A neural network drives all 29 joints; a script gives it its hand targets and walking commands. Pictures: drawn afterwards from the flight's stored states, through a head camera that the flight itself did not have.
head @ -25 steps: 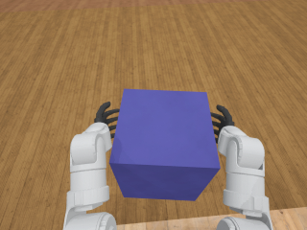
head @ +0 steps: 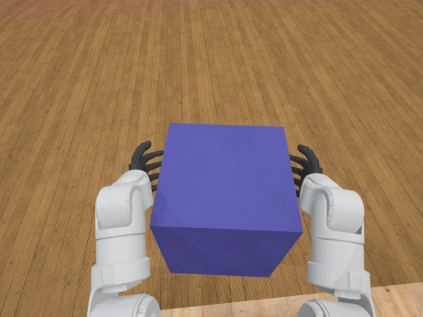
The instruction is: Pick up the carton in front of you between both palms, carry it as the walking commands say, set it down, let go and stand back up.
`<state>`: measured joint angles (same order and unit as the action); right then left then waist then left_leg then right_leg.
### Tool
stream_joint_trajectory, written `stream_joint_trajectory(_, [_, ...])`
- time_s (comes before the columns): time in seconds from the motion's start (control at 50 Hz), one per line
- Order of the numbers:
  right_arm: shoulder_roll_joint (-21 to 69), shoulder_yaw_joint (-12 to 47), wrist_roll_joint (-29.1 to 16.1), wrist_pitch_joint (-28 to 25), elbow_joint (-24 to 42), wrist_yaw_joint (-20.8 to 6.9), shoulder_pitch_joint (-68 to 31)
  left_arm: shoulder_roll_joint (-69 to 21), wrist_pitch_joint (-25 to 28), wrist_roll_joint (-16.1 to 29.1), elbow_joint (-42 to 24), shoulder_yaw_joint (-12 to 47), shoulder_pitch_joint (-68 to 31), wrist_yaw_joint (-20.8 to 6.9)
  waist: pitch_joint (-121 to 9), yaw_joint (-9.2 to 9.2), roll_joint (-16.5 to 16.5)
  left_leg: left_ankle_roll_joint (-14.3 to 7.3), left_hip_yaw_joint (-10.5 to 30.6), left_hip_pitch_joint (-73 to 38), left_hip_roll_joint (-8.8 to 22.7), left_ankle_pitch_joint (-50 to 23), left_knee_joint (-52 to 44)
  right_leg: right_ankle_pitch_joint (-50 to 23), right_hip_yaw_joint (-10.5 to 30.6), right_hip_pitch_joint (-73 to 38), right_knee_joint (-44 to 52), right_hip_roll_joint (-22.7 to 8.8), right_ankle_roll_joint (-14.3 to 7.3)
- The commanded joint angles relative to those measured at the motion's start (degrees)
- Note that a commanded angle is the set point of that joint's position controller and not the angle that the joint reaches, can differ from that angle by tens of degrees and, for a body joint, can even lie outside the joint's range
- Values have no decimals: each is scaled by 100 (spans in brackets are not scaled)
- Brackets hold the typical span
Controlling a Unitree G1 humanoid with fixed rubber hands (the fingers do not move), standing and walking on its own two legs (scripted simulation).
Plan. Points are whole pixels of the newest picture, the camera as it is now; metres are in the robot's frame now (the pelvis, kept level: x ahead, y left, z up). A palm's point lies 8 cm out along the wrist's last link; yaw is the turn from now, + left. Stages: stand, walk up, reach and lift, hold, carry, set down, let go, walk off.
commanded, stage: carry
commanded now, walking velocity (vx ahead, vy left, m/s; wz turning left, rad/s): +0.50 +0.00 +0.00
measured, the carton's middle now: (222, 205) +0.32 +0.01 +0.05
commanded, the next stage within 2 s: none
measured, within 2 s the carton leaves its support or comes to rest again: neither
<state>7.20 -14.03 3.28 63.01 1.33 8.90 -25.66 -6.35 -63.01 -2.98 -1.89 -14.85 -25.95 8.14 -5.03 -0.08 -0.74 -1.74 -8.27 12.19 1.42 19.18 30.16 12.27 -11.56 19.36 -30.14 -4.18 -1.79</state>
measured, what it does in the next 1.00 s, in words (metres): walks ahead: left foot, then right foot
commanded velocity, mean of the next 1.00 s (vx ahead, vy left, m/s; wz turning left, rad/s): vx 0.50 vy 0.00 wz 0.00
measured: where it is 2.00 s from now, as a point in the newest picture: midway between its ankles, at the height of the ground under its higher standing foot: (220, 179)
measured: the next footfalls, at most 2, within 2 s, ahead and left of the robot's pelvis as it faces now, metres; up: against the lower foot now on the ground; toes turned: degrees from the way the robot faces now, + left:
left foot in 0.50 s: +0.29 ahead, +0.11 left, +0.00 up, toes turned +7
right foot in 1.00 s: +0.62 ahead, -0.07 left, +0.03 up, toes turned -5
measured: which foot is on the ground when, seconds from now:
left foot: down 0.00-0.18, up 0.20-0.48, down 0.50-1.00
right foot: down 0.00-0.50, up 0.52-0.98, down 1.00-1.00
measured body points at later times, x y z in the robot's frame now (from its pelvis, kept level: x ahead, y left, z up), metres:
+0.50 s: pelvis +0.15 +0.02 -0.01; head +0.16 +0.03 +0.44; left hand +0.50 +0.19 +0.15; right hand +0.52 -0.12 +0.15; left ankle +0.25 +0.11 -0.73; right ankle +0.05 -0.10 -0.73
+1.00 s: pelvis +0.43 +0.01 -0.01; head +0.44 +0.02 +0.44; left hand +0.78 +0.17 +0.15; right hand +0.78 -0.14 +0.14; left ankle +0.26 +0.10 -0.72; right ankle +0.58 -0.06 -0.72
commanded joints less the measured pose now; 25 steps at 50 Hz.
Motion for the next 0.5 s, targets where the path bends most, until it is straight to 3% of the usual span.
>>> stream_joint_trajectory(0.0, [4157,3428,-1145,-91,588,-2,-3773,-4064,89,1083,-581,3350,-3729,-54,-1030,166,-152,-402,1204,123,873,1854,-1263,1850,584,-218,321,-303,-29])
stream_joint_trajectory(0.04, [3996,3462,-1227,-68,693,58,-3974,-3918,66,1089,-681,3301,-3856,12,-832,191,-483,-607,1621,-49,1134,1933,-1508,1429,290,61,-186,-7,-30])
stream_joint_trajectory(0.08, [3794,3415,-1285,-26,762,120,-3914,-3693,0,1118,-675,3222,-3790,72,-965,197,-575,-754,1730,-408,1274,1651,-1326,1154,242,172,-202,105,-117])
stream_joint_trajectory(0.12, [3613,3356,-1326,55,816,190,-3855,-3484,-80,1126,-671,3083,-3701,130,-1142,133,-348,-636,1368,-293,1109,989,-808,1005,317,-398,80,54,-189])
stream_joint_trajectory(0.14, [3538,3358,-1376,101,856,210,-3909,-3392,-127,1104,-586,2999,-3595,157,-1208,16,-132,-443,949,133,852,667,-292,935,592,-977,265,-126,-281])
stream_joint_trajectory(0.16, [3486,3340,-1385,149,885,220,-3936,-3246,-164,1102,-606,2924,-3633,190,-1230,-112,478,-164,363,953,358,236,683,722,1492,-1721,645,-611,-541])
stream_joint_trajectory(0.18, [3524,3327,-1426,215,867,213,-3969,-3106,-198,1067,-555,2849,-3571,235,-1364,-257,1272,26,11,1990,31,480,1602,397,2581,-2597,922,-1240,-980])
stream_joint_trajectory(0.2, [3501,3261,-1448,260,836,205,-4089,-3052,-236,1058,-584,2815,-3598,248,-1319,-390,1546,49,134,2984,-112,1416,2296,31,3401,-3085,1140,-1708,-1389])
stream_joint_trajectory(0.22, [3501,3212,-1435,291,723,201,-4073,-3075,-293,1076,-619,2822,-3684,244,-1216,-437,1133,4,441,3584,27,1789,2844,-175,3694,-3192,1252,-1951,-1636])
stream_joint_trajectory(0.24, [3537,3150,-1452,297,808,185,-4162,-3215,-318,1152,-731,2895,-3719,227,-1379,-452,716,-47,598,3765,177,1641,3088,-280,3568,-3314,1205,-1957,-1635])
stream_joint_trajectory(0.26, [3626,3077,-1422,326,670,176,-4066,-3375,-342,1235,-824,3023,-3912,210,-1463,-418,468,-67,647,3753,299,1315,2937,-223,3297,-3266,1243,-1901,-1497])
stream_joint_trajectory(0.32, [3838,3001,-1242,321,751,146,-4150,-3806,-321,1543,-1143,3346,-4464,84,-1468,-331,509,74,426,2877,251,369,1973,-404,2173,-2625,1459,-1410,-1001])
stream_joint_trajectory(0.36, [3805,2988,-1134,304,873,150,-4100,-3899,-281,1727,-1311,3534,-4637,24,-1411,-285,729,81,245,2268,146,-218,1326,-628,1596,-2191,1475,-1214,-848])
stream_joint_trajectory(0.4, [3675,3002,-1087,314,920,153,-3982,-3833,-286,1717,-1229,3566,-4393,20,-1407,-258,796,37,58,1784,-40,-535,740,-973,1274,-2059,1280,-1068,-729])
stream_joint_trajectory(0.42, [3615,2974,-1039,340,740,153,-3732,-3835,-301,1717,-1243,3610,-4387,19,-1440,-196,874,-9,-37,1466,-121,-723,432,-1171,1044,-1962,1087,-995,-627])
stream_joint_trajectory(0.46, [3478,2927,-1003,376,697,151,-3504,-3695,-353,1606,-1029,3532,-4048,41,-1887,216,548,-87,-523,-396,-460,-1049,-259,-1732,403,-1262,-186,-694,-282])
stream_joint_trajectory(0.48, [3479,2938,-1019,387,660,152,-3405,-3617,-375,1513,-1007,3461,-3973,56,-2251,362,135,-160,-142,-1544,-176,-591,-276,-1321,132,-599,-1261,-457,-55])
